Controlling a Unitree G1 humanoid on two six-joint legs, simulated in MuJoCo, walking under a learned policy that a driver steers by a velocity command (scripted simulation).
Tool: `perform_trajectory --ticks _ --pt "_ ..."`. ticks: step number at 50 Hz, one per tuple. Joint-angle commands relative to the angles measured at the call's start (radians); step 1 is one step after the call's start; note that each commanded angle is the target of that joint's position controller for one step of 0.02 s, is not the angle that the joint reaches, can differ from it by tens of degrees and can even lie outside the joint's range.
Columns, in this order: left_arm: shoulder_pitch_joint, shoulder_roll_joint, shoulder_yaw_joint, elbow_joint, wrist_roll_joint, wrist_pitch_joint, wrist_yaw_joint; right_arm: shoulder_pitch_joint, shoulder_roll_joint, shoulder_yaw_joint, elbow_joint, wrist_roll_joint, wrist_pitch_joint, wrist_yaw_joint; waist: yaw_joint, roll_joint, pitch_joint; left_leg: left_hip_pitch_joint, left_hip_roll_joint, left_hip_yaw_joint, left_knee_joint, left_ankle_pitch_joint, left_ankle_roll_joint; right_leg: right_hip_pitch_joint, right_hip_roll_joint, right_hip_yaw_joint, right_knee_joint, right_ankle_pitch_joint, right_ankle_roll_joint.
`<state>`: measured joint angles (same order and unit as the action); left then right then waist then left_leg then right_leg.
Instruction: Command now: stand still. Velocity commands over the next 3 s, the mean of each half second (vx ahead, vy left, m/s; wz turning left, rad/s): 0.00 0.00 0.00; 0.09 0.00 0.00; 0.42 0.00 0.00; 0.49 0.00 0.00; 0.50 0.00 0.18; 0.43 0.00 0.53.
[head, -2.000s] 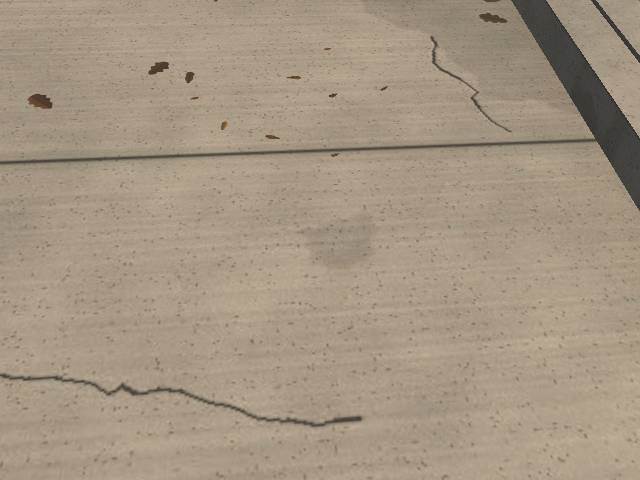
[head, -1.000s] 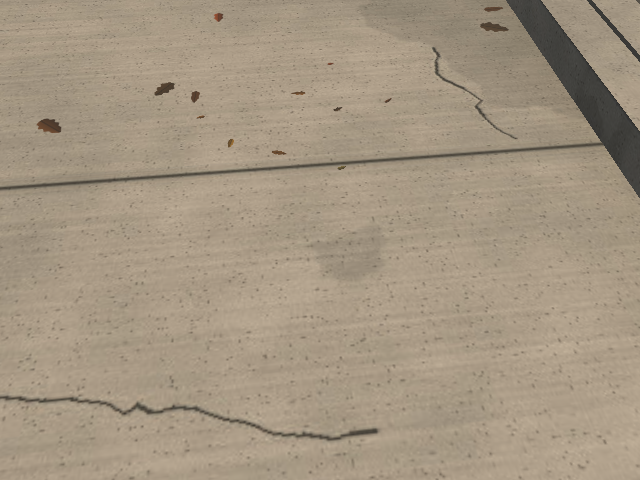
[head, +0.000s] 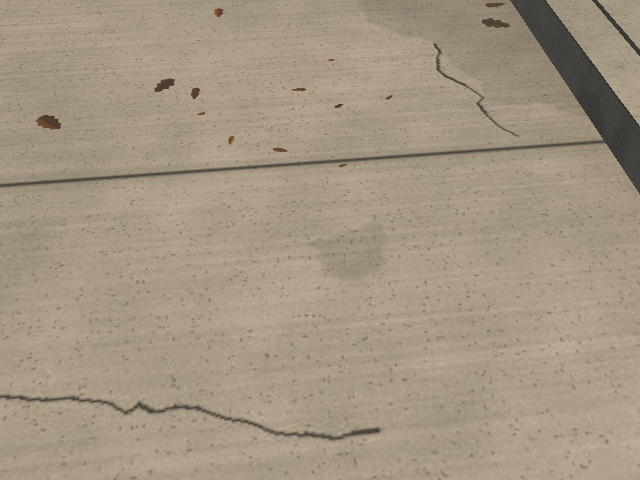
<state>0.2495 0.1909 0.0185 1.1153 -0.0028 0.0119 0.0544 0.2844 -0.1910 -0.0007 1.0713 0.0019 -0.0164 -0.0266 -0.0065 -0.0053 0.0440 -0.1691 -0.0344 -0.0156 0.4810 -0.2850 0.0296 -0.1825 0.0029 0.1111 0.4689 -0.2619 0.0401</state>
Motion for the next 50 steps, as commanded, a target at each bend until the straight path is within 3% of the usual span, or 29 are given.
perform_trajectory --ticks 1,38,39,40,41,43,44,46,48,50 --pt "0.059 0.089 0.012 -0.011 0.000 -0.005 0.003 0.060 -0.095 -0.016 -0.014 0.000 -0.005 -0.003 0.002 0.009 0.025 -0.033 0.047 -0.043 -0.104 0.142 0.009 -0.022 0.002 -0.022 -0.059 0.149 -0.022" --pt "0.132 0.067 0.003 -0.012 -0.001 -0.018 0.002 0.108 -0.071 -0.017 -0.007 0.003 -0.003 -0.009 0.001 0.005 0.034 -0.053 0.045 -0.037 -0.101 0.109 0.011 -0.051 0.001 -0.029 -0.056 0.131 -0.026" --pt "0.151 0.051 -0.001 -0.002 0.000 -0.018 0.002 0.125 -0.060 -0.014 0.003 0.001 -0.002 -0.011 0.001 0.012 0.008 -0.044 0.039 -0.034 -0.116 0.001 0.012 -0.037 0.014 -0.044 -0.054 0.054 -0.027" --pt "0.152 0.047 -0.001 -0.001 -0.003 -0.017 0.004 0.129 -0.074 -0.019 0.006 0.006 0.000 -0.014 -0.002 0.029 0.021 -0.057 0.036 -0.043 -0.131 -0.158 0.023 -0.057 0.039 -0.071 -0.026 -0.059 -0.032" --pt "0.146 0.053 0.002 -0.007 -0.008 -0.018 0.005 0.129 -0.108 -0.030 0.001 0.014 0.002 -0.018 -0.006 0.063 0.041 -0.079 0.053 -0.078 -0.150 -0.336 0.050 -0.097 0.067 -0.104 0.031 -0.197 -0.043" --pt "0.095 0.043 -0.001 -0.044 -0.009 -0.040 -0.001 0.178 -0.164 -0.049 -0.002 0.025 -0.006 -0.019 -0.035 0.153 0.100 -0.082 0.197 -0.284 -0.263 -0.589 0.140 -0.239 0.066 -0.134 0.185 -0.255 -0.060" --pt "0.069 0.031 -0.004 -0.063 -0.011 -0.058 -0.008 0.190 -0.196 -0.062 -0.005 0.026 -0.014 -0.018 -0.044 0.194 0.123 -0.103 0.298 -0.420 -0.326 -0.613 0.197 -0.265 0.030 -0.132 0.292 -0.197 -0.066" --pt "0.051 0.043 0.002 -0.082 -0.021 -0.088 -0.025 0.146 -0.192 -0.067 -0.030 0.016 -0.031 -0.015 -0.024 0.168 0.158 -0.121 0.369 -0.498 -0.361 -0.517 0.239 -0.325 -0.035 -0.094 0.403 -0.220 -0.091" --pt "0.083 0.044 0.006 -0.085 -0.031 -0.109 -0.037 0.075 -0.179 -0.065 -0.062 0.033 -0.039 -0.009 0.021 0.139 0.144 -0.125 0.324 -0.383 -0.325 -0.380 0.184 -0.247 -0.059 -0.097 0.237 -0.228 -0.121" --pt "0.213 0.040 0.021 -0.020 -0.023 -0.116 -0.042 0.027 -0.181 -0.066 -0.083 0.050 -0.030 -0.003 0.080 0.092 0.086 -0.243 0.192 -0.193 -0.207 -0.264 0.127 0.071 0.029 -0.190 0.005 -0.019 -0.106"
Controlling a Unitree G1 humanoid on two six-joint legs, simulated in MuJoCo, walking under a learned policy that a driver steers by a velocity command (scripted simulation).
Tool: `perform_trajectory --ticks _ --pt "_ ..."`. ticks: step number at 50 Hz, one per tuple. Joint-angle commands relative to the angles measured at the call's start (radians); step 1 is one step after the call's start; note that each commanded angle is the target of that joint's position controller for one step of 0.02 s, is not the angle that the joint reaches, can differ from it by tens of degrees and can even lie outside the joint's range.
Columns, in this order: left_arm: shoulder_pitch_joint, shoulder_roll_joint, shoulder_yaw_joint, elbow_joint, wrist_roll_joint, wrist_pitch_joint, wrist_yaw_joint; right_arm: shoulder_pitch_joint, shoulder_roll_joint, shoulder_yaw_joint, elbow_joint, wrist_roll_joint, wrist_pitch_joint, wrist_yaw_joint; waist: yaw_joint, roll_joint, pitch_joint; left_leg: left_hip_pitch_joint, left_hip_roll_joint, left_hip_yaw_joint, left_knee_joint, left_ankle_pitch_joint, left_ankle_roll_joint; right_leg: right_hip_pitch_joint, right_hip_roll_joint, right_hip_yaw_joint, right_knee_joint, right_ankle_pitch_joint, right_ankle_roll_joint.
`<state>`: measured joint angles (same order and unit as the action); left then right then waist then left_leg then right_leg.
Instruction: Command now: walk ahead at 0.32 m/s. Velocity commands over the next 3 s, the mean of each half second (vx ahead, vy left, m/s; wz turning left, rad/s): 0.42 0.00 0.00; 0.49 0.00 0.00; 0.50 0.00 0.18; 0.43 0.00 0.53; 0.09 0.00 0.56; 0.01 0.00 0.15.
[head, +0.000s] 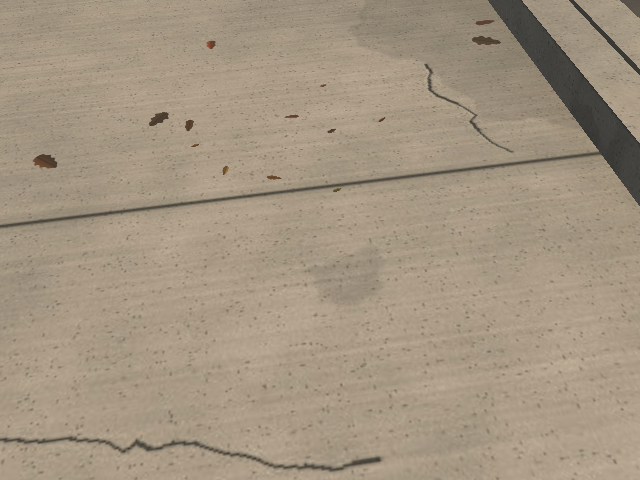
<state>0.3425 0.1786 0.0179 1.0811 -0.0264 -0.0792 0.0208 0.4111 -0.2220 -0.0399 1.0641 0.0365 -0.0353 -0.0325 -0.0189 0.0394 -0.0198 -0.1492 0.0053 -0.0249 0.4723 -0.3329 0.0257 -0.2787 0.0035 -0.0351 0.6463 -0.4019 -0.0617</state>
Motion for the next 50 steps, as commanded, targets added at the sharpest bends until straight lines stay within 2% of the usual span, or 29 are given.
perform_trajectory --ticks 1,2,3,4,5,6,8,10,12,15,18,21,23,24,25,26,27,28,29,30,31,32,33,35,37,40,43,47,50 --pt "0.198 0.064 0.032 0.044 0.007 -0.021 -0.011 -0.107 -0.136 -0.022 -0.084 0.012 -0.012 0.004 0.115 -0.003 0.130 -0.316 0.101 -0.124 -0.080 -0.157 0.110 0.267 0.026 -0.011 -0.205 0.144 0.006" --pt "0.326 0.121 0.050 0.061 0.009 -0.019 -0.007 -0.127 -0.070 -0.002 -0.100 -0.002 -0.022 0.013 0.157 -0.194 0.073 -0.419 0.012 -0.004 0.242 -0.070 0.060 0.389 -0.152 0.257 -0.336 0.019 -0.038" --pt "0.408 0.236 0.068 0.050 0.012 -0.027 -0.018 -0.124 -0.019 0.008 -0.134 -0.004 -0.045 0.014 0.157 -0.368 0.061 -0.626 -0.070 0.027 0.506 -0.192 0.043 0.461 -0.358 0.675 -0.492 -0.138 -0.168" --pt "0.341 0.206 0.056 0.042 0.027 -0.042 -0.021 -0.120 -0.041 0.006 -0.140 0.013 -0.058 0.016 0.110 -0.274 0.113 -0.693 -0.011 -0.059 0.698 -0.194 0.063 0.366 -0.430 0.806 -0.529 -0.283 -0.229" --pt "0.229 0.148 0.039 0.002 0.019 -0.053 -0.024 -0.139 -0.069 0.003 -0.150 0.019 -0.070 0.025 0.071 -0.163 0.183 -0.748 0.046 -0.086 0.758 -0.082 0.079 0.324 -0.395 0.699 -0.526 -0.271 -0.202" --pt "0.159 0.130 0.030 -0.022 0.016 -0.054 -0.032 -0.140 -0.085 -0.004 -0.142 0.009 -0.078 0.030 0.048 -0.126 0.179 -0.736 0.077 -0.071 0.740 0.016 0.084 0.307 -0.334 0.561 -0.527 -0.152 -0.160" --pt "0.128 0.096 0.016 -0.039 0.019 -0.042 -0.037 -0.168 -0.120 -0.022 -0.139 -0.012 -0.084 0.036 0.037 -0.112 0.155 -0.677 0.113 -0.040 0.636 0.138 0.069 0.304 -0.247 0.353 -0.528 0.148 -0.095" --pt "0.202 0.085 0.010 -0.023 0.028 -0.029 -0.029 -0.189 -0.085 -0.019 -0.139 -0.015 -0.075 0.048 0.052 -0.132 0.124 -0.650 0.109 0.009 0.591 0.195 0.042 0.319 -0.201 0.236 -0.514 0.373 -0.086" --pt "0.232 0.112 0.012 -0.025 0.032 -0.020 -0.016 -0.272 -0.057 -0.010 -0.173 -0.016 -0.066 0.052 0.066 -0.118 0.134 -0.667 0.105 0.032 0.500 0.238 0.016 0.310 -0.195 0.192 -0.521 0.476 -0.101" --pt "0.228 0.146 0.016 -0.046 0.032 -0.014 -0.001 -0.435 -0.034 0.007 -0.238 -0.013 -0.068 0.055 0.094 -0.112 0.164 -0.597 0.072 0.065 0.269 0.333 -0.002 0.241 -0.178 0.145 -0.554 0.477 -0.102" --pt "0.260 0.164 0.023 -0.041 0.020 -0.015 0.002 -0.518 -0.048 0.012 -0.272 -0.005 -0.070 0.066 0.104 -0.129 0.188 -0.538 0.046 0.081 0.147 0.376 0.007 0.252 -0.201 0.127 -0.571 0.469 -0.110" --pt "0.248 0.172 0.033 -0.040 0.011 -0.010 0.004 -0.553 -0.070 0.009 -0.304 -0.003 -0.079 0.081 0.074 -0.131 0.186 -0.511 0.038 0.066 0.074 0.352 0.046 0.346 -0.241 0.109 -0.524 0.583 -0.098" --pt "0.214 0.196 0.043 -0.052 0.019 -0.001 0.005 -0.479 -0.114 -0.011 -0.296 -0.005 -0.085 0.083 0.013 -0.164 0.101 -0.371 -0.008 0.089 0.067 0.299 0.079 0.405 -0.251 0.089 -0.403 0.909 -0.075" --pt "0.196 0.205 0.047 -0.058 0.026 0.008 0.004 -0.362 -0.150 -0.030 -0.266 -0.003 -0.084 0.078 -0.051 -0.187 0.016 -0.221 -0.044 0.110 0.077 0.276 0.101 0.406 -0.237 0.071 -0.262 1.091 -0.061" --pt "0.172 0.200 0.044 -0.072 0.032 0.014 0.001 -0.181 -0.193 -0.054 -0.212 0.000 -0.079 0.069 -0.137 -0.184 -0.090 0.024 -0.043 0.101 0.067 0.297 0.130 0.319 -0.196 0.045 -0.052 1.120 -0.033" --pt "0.170 0.164 0.028 -0.102 0.048 0.011 -0.004 0.005 -0.270 -0.074 -0.174 -0.015 -0.070 0.056 -0.184 -0.061 -0.238 0.355 0.167 -0.149 0.084 0.236 0.195 0.062 -0.131 0.022 0.277 0.763 -0.007" --pt "0.322 -0.011 -0.015 -0.092 0.031 -0.012 -0.021 0.058 -0.299 -0.076 -0.148 -0.032 -0.068 0.068 -0.084 0.237 -0.413 0.639 0.402 -0.676 -0.077 -0.025 0.361 -0.284 0.070 0.091 0.623 -0.101 0.045" --pt "0.231 0.096 0.009 -0.093 0.002 -0.042 -0.025 0.009 -0.202 -0.051 -0.148 -0.027 -0.070 0.069 -0.112 0.146 -0.321 0.553 0.358 -0.734 -0.187 -0.080 0.303 -0.384 0.027 0.201 0.740 -0.140 0.015" --pt "0.116 0.156 0.027 -0.136 -0.026 -0.056 -0.025 -0.097 -0.163 -0.039 -0.163 -0.023 -0.074 0.067 -0.081 0.101 -0.147 0.388 0.334 -0.562 -0.204 0.001 0.258 -0.445 -0.023 0.161 0.748 -0.057 0.000" --pt "0.055 0.166 0.029 -0.151 -0.022 -0.061 -0.015 -0.194 -0.142 -0.030 -0.185 -0.025 -0.080 0.070 -0.043 -0.017 -0.071 0.210 0.304 -0.428 -0.231 0.154 0.236 -0.392 -0.079 0.137 0.702 0.044 -0.001" --pt "0.033 0.164 0.041 -0.153 -0.008 -0.055 -0.006 -0.236 -0.119 -0.025 -0.189 -0.036 -0.085 0.076 -0.008 -0.045 -0.027 0.080 0.266 -0.327 -0.256 0.255 0.222 -0.338 -0.111 0.124 0.654 0.095 0.001" --pt "0.065 0.140 0.043 -0.150 -0.001 -0.040 -0.004 -0.246 -0.098 -0.018 -0.179 -0.046 -0.089 0.079 0.031 -0.013 -0.024 0.006 0.233 -0.257 -0.286 0.277 0.214 -0.270 -0.140 0.132 0.618 0.125 0.000" --pt "0.084 0.115 0.043 -0.146 0.000 -0.026 -0.002 -0.239 -0.086 -0.016 -0.167 -0.044 -0.089 0.081 0.045 0.009 -0.012 -0.033 0.213 -0.219 -0.314 0.277 0.217 -0.245 -0.148 0.126 0.585 0.132 0.002" --pt "0.060 0.108 0.047 -0.159 0.003 -0.008 0.001 -0.207 -0.102 -0.017 -0.144 -0.037 -0.093 0.074 0.057 0.022 0.034 -0.092 0.198 -0.158 -0.356 0.292 0.227 -0.264 -0.163 0.106 0.520 0.149 0.015" --pt "-0.035 0.126 0.053 -0.198 0.015 -0.004 0.004 -0.170 -0.136 -0.023 -0.129 -0.039 -0.092 0.059 0.044 0.012 0.071 -0.089 0.201 -0.134 -0.383 0.301 0.236 -0.350 -0.177 0.097 0.424 0.236 0.041" --pt "-0.167 0.122 0.052 -0.243 0.020 -0.012 -0.003 -0.112 -0.155 -0.026 -0.118 -0.036 -0.080 0.040 0.008 0.001 0.088 -0.035 0.185 -0.093 -0.388 0.329 0.212 -0.415 -0.168 0.082 0.216 0.403 0.055" --pt "-0.285 0.105 0.041 -0.274 0.015 -0.021 -0.017 -0.054 -0.173 -0.028 -0.105 -0.026 -0.073 0.032 -0.032 0.002 0.096 -0.002 0.165 -0.043 -0.384 0.336 0.184 -0.367 -0.124 0.040 0.025 0.517 0.056" --pt "-0.399 0.112 0.034 -0.320 0.004 -0.028 -0.042 0.025 -0.181 -0.032 -0.073 -0.017 -0.056 0.029 -0.066 0.005 0.120 0.137 0.217 -0.050 -0.332 0.334 0.178 -0.391 -0.098 0.037 -0.087 0.480 0.043" --pt "-0.390 0.144 0.041 -0.340 0.002 -0.037 -0.058 0.021 -0.197 -0.041 -0.068 -0.015 -0.039 0.024 -0.032 0.025 0.100 0.231 0.262 -0.063 -0.253 0.445 0.154 -0.347 -0.077 0.034 -0.136 0.370 0.004"
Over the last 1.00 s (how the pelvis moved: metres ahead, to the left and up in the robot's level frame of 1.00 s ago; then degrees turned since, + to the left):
0.03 -0.03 0.00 0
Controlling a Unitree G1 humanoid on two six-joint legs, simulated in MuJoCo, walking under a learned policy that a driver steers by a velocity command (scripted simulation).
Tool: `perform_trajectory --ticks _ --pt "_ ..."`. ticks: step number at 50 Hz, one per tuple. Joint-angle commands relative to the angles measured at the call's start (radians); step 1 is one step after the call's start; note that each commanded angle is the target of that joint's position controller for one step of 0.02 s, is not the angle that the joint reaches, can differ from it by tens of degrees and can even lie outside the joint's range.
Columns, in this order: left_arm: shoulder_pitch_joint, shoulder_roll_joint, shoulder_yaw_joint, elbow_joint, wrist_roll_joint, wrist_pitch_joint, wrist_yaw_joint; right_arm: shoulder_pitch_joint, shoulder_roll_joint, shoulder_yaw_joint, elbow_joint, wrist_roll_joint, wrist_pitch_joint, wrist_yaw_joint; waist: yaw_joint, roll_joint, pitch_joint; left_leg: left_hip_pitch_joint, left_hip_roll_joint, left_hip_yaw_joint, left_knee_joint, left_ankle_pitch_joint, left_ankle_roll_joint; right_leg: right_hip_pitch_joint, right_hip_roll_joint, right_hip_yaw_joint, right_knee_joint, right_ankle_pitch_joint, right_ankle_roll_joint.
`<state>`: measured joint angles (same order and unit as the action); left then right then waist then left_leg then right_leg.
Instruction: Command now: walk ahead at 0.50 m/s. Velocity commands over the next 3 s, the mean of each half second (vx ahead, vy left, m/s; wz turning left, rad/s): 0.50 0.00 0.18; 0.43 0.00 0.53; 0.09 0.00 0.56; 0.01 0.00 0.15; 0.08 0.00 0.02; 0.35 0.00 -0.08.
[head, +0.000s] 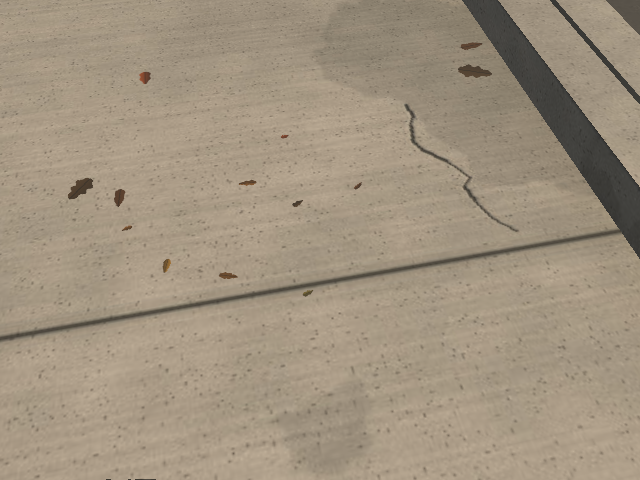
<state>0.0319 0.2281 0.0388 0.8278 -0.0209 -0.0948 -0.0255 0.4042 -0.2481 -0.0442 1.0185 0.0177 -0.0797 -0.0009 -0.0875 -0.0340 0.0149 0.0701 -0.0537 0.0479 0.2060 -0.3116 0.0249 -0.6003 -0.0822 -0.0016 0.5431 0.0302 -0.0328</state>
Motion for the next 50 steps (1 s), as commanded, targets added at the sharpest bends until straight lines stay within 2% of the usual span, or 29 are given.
perform_trajectory --ticks 1,2,3,4,5,6,7,8,9,11,14,17,21,26,29,30,31,32,33,34,35,36,37,38,39,41,44,47,50 --pt "-0.027 0.117 0.030 -0.077 -0.003 -0.024 -0.013 0.007 -0.180 -0.040 -0.029 0.002 0.010 -0.009 0.072 0.114 0.030 0.019 0.316 -0.125 0.076 0.566 0.143 0.062 0.034 -0.020 -0.043 -0.095 -0.041" --pt "0.093 0.150 0.050 -0.043 -0.002 -0.024 -0.010 -0.017 -0.175 -0.038 -0.036 -0.001 0.016 -0.008 0.140 0.115 -0.044 0.000 0.278 -0.090 0.220 0.727 0.121 0.229 0.070 -0.050 -0.060 -0.095 -0.066" --pt "0.280 0.207 0.075 0.009 0.003 -0.023 -0.002 -0.022 -0.145 -0.024 -0.051 -0.010 0.018 -0.008 0.215 0.091 -0.171 -0.122 0.222 -0.048 0.451 0.701 0.089 0.506 0.032 -0.009 -0.033 -0.072 -0.108" --pt "0.430 0.316 0.101 0.035 0.028 -0.019 0.004 0.077 -0.045 0.007 -0.076 -0.021 0.004 -0.002 0.202 -0.116 -0.346 -0.494 0.091 0.002 0.855 0.323 0.025 0.919 -0.234 0.389 -0.041 -0.137 -0.243" --pt "0.455 0.275 0.088 0.049 0.020 -0.015 -0.001 0.108 -0.014 0.020 -0.058 -0.003 -0.022 0.006 0.194 -0.240 -0.441 -0.710 -0.011 -0.113 1.069 -0.243 0.007 1.041 -0.341 0.758 -0.223 -0.265 -0.327" --pt "0.381 0.202 0.063 0.038 0.012 -0.017 -0.003 0.019 -0.128 -0.008 -0.077 0.023 -0.041 0.010 0.192 -0.156 -0.298 -0.810 0.060 -0.174 1.151 -0.217 0.030 0.933 -0.301 0.651 -0.242 -0.311 -0.266" --pt "0.290 0.162 0.051 0.015 0.013 -0.017 -0.001 -0.067 -0.148 -0.013 -0.102 0.033 -0.050 0.009 0.170 -0.095 -0.183 -0.819 0.113 -0.145 1.129 -0.127 0.044 0.781 -0.261 0.491 -0.256 -0.244 -0.226" --pt "0.218 0.136 0.041 0.005 0.019 -0.017 -0.005 -0.106 -0.136 -0.016 -0.106 0.022 -0.048 0.003 0.136 -0.021 -0.104 -0.775 0.156 -0.124 1.060 -0.047 0.041 0.628 -0.218 0.375 -0.292 -0.144 -0.205" --pt "0.181 0.108 0.033 0.002 0.025 -0.021 -0.008 -0.107 -0.129 -0.024 -0.103 0.008 -0.035 -0.003 0.103 -0.023 -0.068 -0.718 0.188 -0.125 0.993 0.004 0.038 0.533 -0.175 0.292 -0.325 -0.089 -0.186" --pt "0.180 0.101 0.034 0.018 0.030 -0.028 -0.010 -0.056 -0.075 -0.021 -0.083 0.010 -0.003 -0.003 0.070 -0.038 -0.052 -0.640 0.204 -0.123 0.948 0.052 0.029 0.448 -0.150 0.201 -0.380 -0.048 -0.183" --pt "0.225 0.134 0.045 0.052 0.038 -0.037 0.005 -0.108 -0.068 -0.028 -0.102 0.013 0.019 -0.007 0.070 -0.023 -0.001 -0.722 0.202 -0.149 0.867 0.156 0.015 0.437 -0.149 0.102 -0.422 0.021 -0.186" --pt "0.252 0.140 0.046 0.068 0.039 -0.032 0.023 -0.187 -0.069 -0.035 -0.130 0.007 0.016 -0.003 0.088 -0.019 0.022 -0.792 0.173 -0.181 0.720 0.308 0.009 0.481 -0.141 0.023 -0.437 0.036 -0.161" --pt "0.274 0.151 0.045 0.080 0.032 -0.028 0.039 -0.308 -0.047 -0.026 -0.175 0.001 0.009 0.017 0.126 -0.012 0.057 -0.771 0.153 -0.111 0.529 0.446 0.012 0.513 -0.134 -0.076 -0.459 0.034 -0.128" --pt "0.351 0.165 0.052 0.114 0.020 0.004 0.047 -0.434 -0.029 -0.013 -0.257 0.003 0.007 0.049 0.167 0.004 0.095 -0.855 0.137 -0.046 0.427 0.342 0.040 0.715 -0.194 -0.132 -0.376 0.169 -0.119" --pt "0.315 0.200 0.062 0.096 0.015 0.026 0.057 -0.415 -0.055 -0.026 -0.293 0.007 0.008 0.069 0.122 -0.039 0.048 -0.736 0.075 0.042 0.412 0.197 0.082 0.753 -0.206 -0.178 -0.231 0.553 -0.092" --pt "0.302 0.216 0.066 0.088 0.014 0.033 0.063 -0.358 -0.079 -0.039 -0.290 0.008 0.011 0.071 0.085 -0.065 0.000 -0.638 0.035 0.074 0.424 0.149 0.102 0.750 -0.203 -0.191 -0.131 0.726 -0.080" --pt "0.282 0.226 0.067 0.078 0.014 0.041 0.067 -0.236 -0.121 -0.062 -0.267 0.010 0.013 0.069 0.016 -0.071 -0.070 -0.471 -0.005 0.088 0.400 0.149 0.130 0.710 -0.184 -0.207 0.037 0.803 -0.061" --pt "0.265 0.225 0.063 0.063 0.011 0.040 0.069 -0.071 -0.188 -0.097 -0.230 0.010 0.016 0.055 -0.071 -0.035 -0.156 -0.195 -0.004 0.023 0.331 0.210 0.175 0.556 -0.141 -0.219 0.277 0.669 -0.023" --pt "0.327 0.135 0.035 0.023 0.036 0.018 0.056 0.038 -0.300 -0.127 -0.213 0.007 0.024 0.032 -0.046 0.183 -0.271 0.185 0.246 -0.399 0.325 0.195 0.307 0.159 -0.020 -0.211 0.656 0.019 0.035" --pt "0.341 0.077 0.008 -0.005 0.024 -0.029 0.036 0.026 -0.302 -0.114 -0.232 0.003 0.014 0.033 0.002 0.242 -0.401 0.365 0.412 -0.890 0.144 0.112 0.445 -0.100 0.149 0.008 0.884 -0.625 0.050" --pt "0.212 0.154 0.030 -0.035 -0.015 -0.062 0.022 0.027 -0.224 -0.093 -0.231 -0.008 0.010 0.032 -0.046 0.156 -0.329 0.332 0.370 -0.777 0.107 0.113 0.376 -0.207 0.082 0.116 0.907 -0.567 0.020" --pt "0.163 0.160 0.029 -0.054 -0.026 -0.074 0.019 -0.036 -0.178 -0.081 -0.238 -0.003 0.004 0.030 -0.019 0.108 -0.205 0.189 0.333 -0.617 0.104 0.172 0.332 -0.225 0.036 0.098 0.831 -0.474 0.000" --pt "0.155 0.156 0.033 -0.046 -0.005 -0.074 0.027 -0.115 -0.148 -0.071 -0.259 0.001 0.002 0.032 0.032 0.020 -0.127 0.021 0.287 -0.509 0.089 0.256 0.299 -0.168 -0.004 0.088 0.736 -0.413 0.004" --pt "0.165 0.168 0.045 -0.043 0.015 -0.062 0.034 -0.170 -0.120 -0.062 -0.277 -0.004 0.001 0.031 0.072 0.018 -0.087 -0.104 0.256 -0.437 0.065 0.332 0.283 -0.091 -0.030 0.082 0.663 -0.378 0.015" --pt "0.182 0.165 0.049 -0.047 0.022 -0.046 0.034 -0.191 -0.113 -0.058 -0.291 -0.009 0.002 0.027 0.099 0.036 -0.075 -0.184 0.234 -0.412 0.039 0.361 0.282 -0.031 -0.042 0.084 0.627 -0.360 0.027" --pt "0.188 0.141 0.049 -0.059 0.031 -0.023 0.039 -0.194 -0.146 -0.065 -0.300 -0.008 0.000 0.017 0.118 0.054 -0.047 -0.281 0.213 -0.353 0.020 0.502 0.287 0.005 -0.037 0.059 0.542 -0.331 0.063" --pt "0.101 0.115 0.041 -0.100 0.041 -0.011 0.049 -0.163 -0.190 -0.077 -0.298 -0.008 0.012 -0.006 0.104 0.076 -0.025 -0.366 0.145 -0.236 0.069 0.746 0.238 0.041 0.021 0.019 0.326 -0.186 0.100" --pt "0.015 0.095 0.031 -0.130 0.031 -0.010 0.040 -0.117 -0.188 -0.080 -0.296 0.005 0.041 -0.021 0.058 0.126 -0.071 -0.360 0.102 -0.223 0.127 0.679 0.172 0.127 0.092 0.009 0.109 0.012 0.096" --pt "-0.035 0.126 0.038 -0.162 0.022 -0.005 0.029 -0.095 -0.177 -0.077 -0.296 0.008 0.062 -0.031 0.044 0.149 -0.083 -0.296 0.128 -0.321 0.190 0.535 0.145 0.147 0.120 0.048 -0.005 0.019 0.090"
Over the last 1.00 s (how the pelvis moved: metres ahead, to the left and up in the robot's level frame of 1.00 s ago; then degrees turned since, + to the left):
0.51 0.00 0.00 0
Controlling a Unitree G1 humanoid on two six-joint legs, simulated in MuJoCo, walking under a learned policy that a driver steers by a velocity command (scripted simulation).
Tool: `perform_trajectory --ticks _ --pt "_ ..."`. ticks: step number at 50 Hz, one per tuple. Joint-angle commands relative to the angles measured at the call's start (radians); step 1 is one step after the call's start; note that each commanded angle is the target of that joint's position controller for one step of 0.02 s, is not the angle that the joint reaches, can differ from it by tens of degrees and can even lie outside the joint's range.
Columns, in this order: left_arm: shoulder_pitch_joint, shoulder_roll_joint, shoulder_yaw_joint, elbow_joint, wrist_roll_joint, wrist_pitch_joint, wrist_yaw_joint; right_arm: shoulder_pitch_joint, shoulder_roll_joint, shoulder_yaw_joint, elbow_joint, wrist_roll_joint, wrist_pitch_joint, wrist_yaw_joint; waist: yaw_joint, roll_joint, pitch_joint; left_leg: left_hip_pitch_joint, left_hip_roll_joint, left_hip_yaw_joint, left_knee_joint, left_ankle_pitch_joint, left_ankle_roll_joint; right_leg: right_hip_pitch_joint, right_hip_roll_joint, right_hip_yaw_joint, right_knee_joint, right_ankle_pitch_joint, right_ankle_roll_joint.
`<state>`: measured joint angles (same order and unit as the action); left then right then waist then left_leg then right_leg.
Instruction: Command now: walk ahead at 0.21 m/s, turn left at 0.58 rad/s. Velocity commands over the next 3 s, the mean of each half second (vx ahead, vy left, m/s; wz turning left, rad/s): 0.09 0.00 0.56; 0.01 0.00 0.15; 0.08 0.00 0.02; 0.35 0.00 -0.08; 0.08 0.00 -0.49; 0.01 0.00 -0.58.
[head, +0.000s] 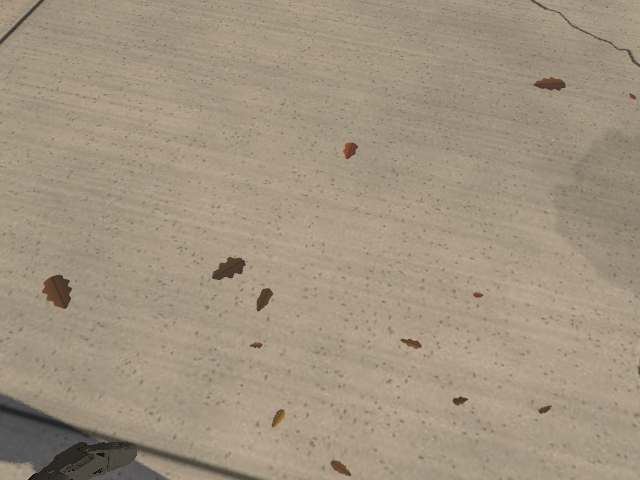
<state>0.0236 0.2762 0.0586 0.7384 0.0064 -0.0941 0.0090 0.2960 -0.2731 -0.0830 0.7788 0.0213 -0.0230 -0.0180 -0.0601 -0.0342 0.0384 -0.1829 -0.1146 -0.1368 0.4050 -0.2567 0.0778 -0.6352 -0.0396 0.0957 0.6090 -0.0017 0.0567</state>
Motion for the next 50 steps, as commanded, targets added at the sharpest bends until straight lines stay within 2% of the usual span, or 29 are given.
perform_trajectory --ticks 1,3,4,5,6,7,8,9,12,15,22,24,26,27,28,29,30,32,35,37,39,41,42,43,44,45,46,47,50 --pt "-0.018 0.097 0.025 -0.075 -0.004 -0.008 -0.008 0.006 -0.147 -0.038 -0.063 0.003 0.010 -0.019 0.027 0.155 -0.111 -0.012 0.200 -0.179 0.025 0.449 0.085 0.190 0.076 -0.030 -0.099 0.028 -0.008" --pt "0.045 0.125 0.037 -0.065 0.004 -0.020 -0.011 -0.044 -0.135 -0.035 -0.089 0.001 0.013 -0.026 0.069 0.170 -0.122 0.025 0.198 -0.239 0.120 0.416 0.062 0.247 0.062 -0.016 -0.167 0.022 -0.039" --pt "0.099 0.140 0.042 -0.056 0.016 -0.028 -0.008 -0.065 -0.114 -0.028 -0.107 0.000 0.012 -0.025 0.099 0.150 -0.154 0.007 0.148 -0.225 0.221 0.375 0.029 0.355 0.024 -0.017 -0.234 0.146 -0.068" --pt "0.179 0.196 0.051 -0.059 0.039 -0.029 0.002 -0.059 -0.059 -0.008 -0.138 -0.017 0.007 -0.023 0.115 0.022 -0.275 -0.112 0.073 -0.147 0.465 0.135 -0.018 0.595 -0.163 0.129 -0.181 0.466 -0.136" --pt "0.198 0.216 0.048 -0.064 0.058 -0.013 0.004 0.161 -0.018 0.003 -0.134 -0.011 0.002 -0.018 0.021 -0.248 -0.404 -0.352 -0.058 -0.073 0.720 -0.515 -0.073 0.864 -0.425 0.449 -0.153 0.749 -0.341" --pt "0.179 0.176 0.048 -0.069 0.018 0.004 0.001 0.226 -0.138 -0.014 -0.103 -0.002 0.009 -0.010 0.015 -0.217 -0.439 -0.418 0.037 -0.069 0.868 -0.461 -0.102 0.831 -0.468 0.562 -0.180 0.468 -0.390" --pt "0.137 0.106 0.030 -0.097 0.008 0.018 0.006 0.119 -0.202 -0.035 -0.100 0.007 0.029 -0.013 0.056 -0.111 -0.319 -0.463 0.074 -0.033 0.924 -0.373 -0.132 0.739 -0.381 0.407 -0.200 0.291 -0.343" --pt "0.101 0.084 0.019 -0.099 0.013 0.035 0.009 0.045 -0.202 -0.040 -0.111 0.004 0.050 -0.020 0.061 -0.049 -0.244 -0.472 0.100 0.002 0.915 -0.305 -0.149 0.634 -0.314 0.293 -0.228 0.151 -0.298" --pt "0.044 0.111 0.021 -0.096 0.026 0.060 0.015 0.019 -0.134 -0.033 -0.137 0.005 0.085 -0.024 0.035 -0.095 -0.110 -0.372 0.128 0.072 0.826 -0.194 -0.157 0.377 -0.197 0.087 -0.329 0.000 -0.268" --pt "0.060 0.122 0.029 -0.084 0.022 0.062 0.022 -0.010 -0.095 -0.022 -0.164 -0.002 0.080 -0.023 0.051 -0.108 -0.135 -0.355 0.149 0.099 0.695 -0.162 -0.156 0.420 -0.223 0.028 -0.348 0.055 -0.304" --pt "0.061 0.170 0.047 -0.066 -0.001 0.084 0.013 -0.074 -0.098 -0.015 -0.201 -0.011 0.079 0.007 0.072 -0.113 -0.153 -0.199 0.158 0.153 0.406 -0.111 -0.107 0.428 -0.264 -0.044 -0.346 -0.041 -0.304" --pt "0.059 0.176 0.045 -0.053 -0.017 0.090 0.007 -0.052 -0.094 -0.015 -0.192 -0.015 0.076 0.015 0.051 -0.108 -0.150 -0.127 0.138 0.173 0.255 -0.063 -0.077 0.431 -0.261 -0.052 -0.305 -0.061 -0.280" --pt "0.099 0.144 0.035 -0.020 -0.034 0.097 0.003 0.012 -0.109 -0.021 -0.163 -0.022 0.072 0.020 0.025 -0.082 -0.143 0.038 0.114 0.170 0.031 0.077 -0.023 0.351 -0.216 -0.099 -0.214 -0.124 -0.192" --pt "0.135 0.078 0.015 -0.015 -0.013 0.094 -0.008 0.019 -0.173 -0.033 -0.171 -0.028 0.071 0.010 0.054 0.098 -0.146 0.138 0.275 -0.051 -0.066 0.216 0.033 0.230 -0.132 -0.195 -0.032 -0.288 -0.088" --pt "0.128 0.050 0.003 -0.052 0.023 0.085 -0.016 -0.044 -0.245 -0.038 -0.207 -0.035 0.074 -0.001 0.086 0.331 -0.109 0.136 0.479 -0.282 -0.081 0.389 0.182 0.031 0.000 -0.242 0.146 -0.599 -0.002" --pt "0.042 0.124 0.028 -0.061 0.012 0.086 -0.003 -0.030 -0.218 -0.034 -0.205 -0.065 0.055 0.003 0.006 0.243 -0.120 0.008 0.498 -0.280 -0.103 0.324 0.248 0.057 -0.014 -0.119 0.324 -0.621 0.002" --pt "0.046 0.141 0.038 -0.051 -0.009 0.092 0.002 -0.074 -0.193 -0.023 -0.197 -0.068 0.035 0.007 0.036 0.208 -0.097 -0.021 0.437 -0.201 -0.109 0.285 0.214 0.065 -0.018 -0.089 0.395 -0.560 -0.007" --pt "0.113 0.132 0.044 0.000 0.000 0.110 0.013 -0.163 -0.137 -0.004 -0.191 -0.040 0.012 0.008 0.075 0.194 -0.089 -0.024 0.356 -0.090 -0.092 0.306 0.134 0.080 -0.025 -0.075 0.421 -0.445 0.002" --pt "0.145 0.094 0.034 0.017 -0.004 0.111 0.012 -0.185 -0.084 0.017 -0.173 -0.039 0.007 0.004 0.097 0.173 -0.111 -0.019 0.308 -0.013 -0.059 0.447 0.125 0.167 -0.023 -0.079 0.356 -0.364 0.023" --pt "0.105 0.064 0.017 0.008 -0.006 0.108 0.009 -0.167 -0.091 0.014 -0.157 -0.037 0.011 0.004 0.067 0.177 -0.113 0.017 0.304 -0.014 -0.035 0.455 0.128 0.216 -0.022 -0.089 0.203 -0.370 0.022" --pt "0.090 0.071 0.012 0.001 -0.009 0.108 0.006 -0.141 -0.107 0.010 -0.136 -0.037 0.018 0.006 0.044 0.181 -0.120 0.040 0.328 -0.055 -0.020 0.452 0.150 0.262 -0.014 -0.099 0.103 -0.404 0.019" --pt "0.123 0.074 0.010 0.016 -0.012 0.106 0.003 -0.157 -0.095 0.017 -0.122 -0.028 0.021 0.007 0.065 0.172 -0.113 0.028 0.322 -0.075 -0.005 0.411 0.140 0.342 -0.006 -0.108 -0.066 -0.311 0.006" --pt "0.148 0.070 0.005 0.027 -0.004 0.102 0.000 -0.156 -0.086 0.021 -0.109 -0.020 0.021 0.009 0.086 0.153 -0.104 0.000 0.302 -0.068 0.000 0.362 0.108 0.419 -0.005 -0.107 -0.209 -0.148 -0.008" --pt "0.162 0.098 0.007 0.034 0.011 0.099 0.001 -0.128 -0.073 0.025 -0.097 -0.023 0.013 0.009 0.079 0.118 -0.118 -0.031 0.272 -0.062 0.004 0.277 0.062 0.503 -0.038 -0.060 -0.235 -0.009 -0.025" --pt "0.175 0.163 0.018 0.034 0.016 0.099 0.006 -0.094 -0.069 0.027 -0.091 -0.042 0.003 0.015 0.038 0.017 -0.129 -0.078 0.211 -0.017 0.038 0.172 0.020 0.566 -0.103 -0.010 -0.188 0.174 -0.053" --pt "0.154 0.172 0.026 0.057 0.001 0.098 0.002 -0.075 -0.067 0.022 -0.083 -0.041 -0.001 0.016 0.012 -0.086 -0.118 -0.047 0.155 0.050 0.012 0.098 -0.017 0.482 -0.089 -0.036 -0.154 0.008 -0.089" --pt "0.138 0.116 0.015 0.048 -0.002 0.094 -0.006 -0.139 -0.096 0.020 -0.076 -0.044 0.002 0.014 0.060 -0.049 -0.085 -0.018 0.145 0.062 0.038 0.080 -0.037 0.421 -0.065 -0.040 -0.179 -0.099 -0.090" --pt "0.133 0.094 0.008 0.057 0.006 0.088 -0.006 -0.171 -0.087 0.017 -0.081 -0.038 0.008 0.010 0.063 -0.042 -0.076 -0.011 0.145 0.068 0.049 0.085 -0.037 0.395 -0.062 -0.040 -0.195 -0.146 -0.079" --pt "0.136 0.083 0.000 0.075 0.008 0.072 -0.001 -0.166 -0.064 0.017 -0.066 -0.037 0.027 0.001 0.063 -0.028 -0.052 -0.014 0.152 0.059 0.044 0.116 -0.027 0.383 -0.047 -0.055 -0.196 -0.164 -0.058"
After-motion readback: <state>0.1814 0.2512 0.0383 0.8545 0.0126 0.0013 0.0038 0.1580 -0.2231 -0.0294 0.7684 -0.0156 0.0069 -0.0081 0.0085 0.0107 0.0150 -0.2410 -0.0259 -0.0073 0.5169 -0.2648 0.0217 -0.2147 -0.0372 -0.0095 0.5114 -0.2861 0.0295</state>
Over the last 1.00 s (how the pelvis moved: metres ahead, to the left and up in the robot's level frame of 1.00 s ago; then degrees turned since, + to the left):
0.55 0.05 0.01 25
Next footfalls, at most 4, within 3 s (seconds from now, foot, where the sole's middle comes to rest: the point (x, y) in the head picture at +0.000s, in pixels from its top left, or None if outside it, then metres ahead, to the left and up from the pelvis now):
0.10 right None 0.23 -0.12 -0.78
0.54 left None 0.11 0.11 -0.78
0.86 right None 0.18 -0.12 -0.78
1.96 left None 0.45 0.23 -0.78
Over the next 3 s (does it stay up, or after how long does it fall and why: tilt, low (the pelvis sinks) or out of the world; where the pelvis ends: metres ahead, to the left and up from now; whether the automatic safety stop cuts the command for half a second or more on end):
stays up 0.41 0.10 0.00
